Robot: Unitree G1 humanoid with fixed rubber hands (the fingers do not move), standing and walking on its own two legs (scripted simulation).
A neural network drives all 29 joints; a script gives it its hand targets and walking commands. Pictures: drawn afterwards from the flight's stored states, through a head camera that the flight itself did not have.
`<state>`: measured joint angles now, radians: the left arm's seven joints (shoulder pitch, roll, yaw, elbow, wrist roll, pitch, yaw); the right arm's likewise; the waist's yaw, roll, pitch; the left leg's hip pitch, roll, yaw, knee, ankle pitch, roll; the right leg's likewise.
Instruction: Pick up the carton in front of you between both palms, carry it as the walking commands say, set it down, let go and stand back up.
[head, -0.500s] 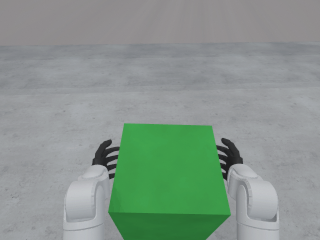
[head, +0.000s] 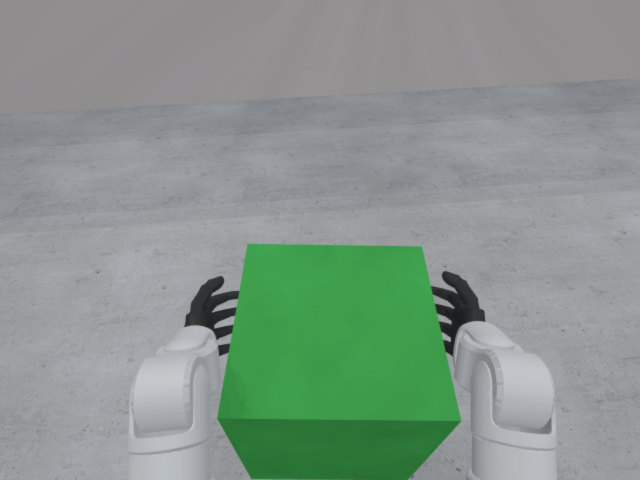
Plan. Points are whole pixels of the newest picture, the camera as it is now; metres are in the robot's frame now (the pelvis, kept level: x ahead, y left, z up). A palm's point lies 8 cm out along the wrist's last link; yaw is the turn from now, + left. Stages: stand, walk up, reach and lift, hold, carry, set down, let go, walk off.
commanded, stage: carry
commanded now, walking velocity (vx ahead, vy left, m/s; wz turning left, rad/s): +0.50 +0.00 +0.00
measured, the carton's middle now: (332, 368) +0.27 +0.00 +0.02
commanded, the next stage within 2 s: none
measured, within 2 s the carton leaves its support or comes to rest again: neither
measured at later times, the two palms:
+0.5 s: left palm (226, 185) +0.59 +0.18 +0.08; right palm (395, 179) +0.58 -0.12 +0.09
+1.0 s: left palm (261, 104) +0.91 +0.14 +0.09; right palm (387, 100) +0.92 -0.16 +0.08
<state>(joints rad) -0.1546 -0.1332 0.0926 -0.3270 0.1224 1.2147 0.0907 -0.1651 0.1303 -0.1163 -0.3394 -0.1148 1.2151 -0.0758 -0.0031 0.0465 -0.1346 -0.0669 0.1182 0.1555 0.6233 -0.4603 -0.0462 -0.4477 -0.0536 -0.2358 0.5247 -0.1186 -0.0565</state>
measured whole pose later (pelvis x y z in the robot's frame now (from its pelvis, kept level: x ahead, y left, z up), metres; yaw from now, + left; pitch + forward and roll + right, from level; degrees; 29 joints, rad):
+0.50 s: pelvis +0.32 +0.04 +0.01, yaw -2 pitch +4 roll +1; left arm -0.15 -0.13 0.13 -0.34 0.13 1.24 0.09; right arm -0.18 0.14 -0.10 -0.29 -0.12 1.20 -0.08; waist -0.02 -0.03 -0.08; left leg -0.41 0.05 0.24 0.52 -0.19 0.07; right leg -0.28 -0.08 -0.08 1.08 -0.45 0.02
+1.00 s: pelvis +0.65 -0.02 +0.02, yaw +2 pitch +4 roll +1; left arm -0.16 -0.14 0.10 -0.32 0.12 1.21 0.09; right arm -0.17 0.13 -0.12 -0.33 -0.12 1.21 -0.08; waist 0.02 0.02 -0.03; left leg -0.39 0.07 0.07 1.12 -0.40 0.00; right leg -0.33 -0.05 -0.23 0.43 -0.16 -0.06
